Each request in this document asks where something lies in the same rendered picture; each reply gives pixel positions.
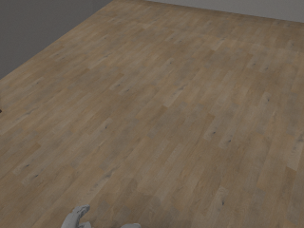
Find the robot left hand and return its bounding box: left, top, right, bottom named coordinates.
left=61, top=204, right=93, bottom=228

